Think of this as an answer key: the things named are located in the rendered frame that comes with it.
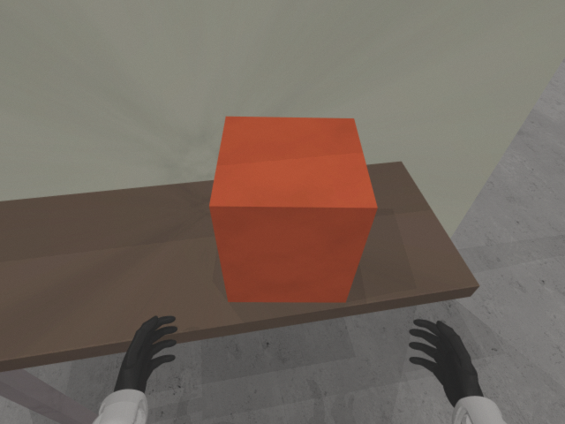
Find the robot right hand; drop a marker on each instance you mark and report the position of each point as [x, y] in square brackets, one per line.
[453, 366]

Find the robot left forearm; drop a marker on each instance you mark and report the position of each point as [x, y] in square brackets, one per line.
[123, 407]

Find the carton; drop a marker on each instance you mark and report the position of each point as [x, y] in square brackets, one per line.
[292, 206]

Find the robot left hand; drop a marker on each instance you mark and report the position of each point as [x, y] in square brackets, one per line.
[138, 364]

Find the table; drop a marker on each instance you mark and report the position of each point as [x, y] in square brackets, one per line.
[80, 273]

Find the robot right forearm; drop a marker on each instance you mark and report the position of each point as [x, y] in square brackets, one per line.
[476, 410]

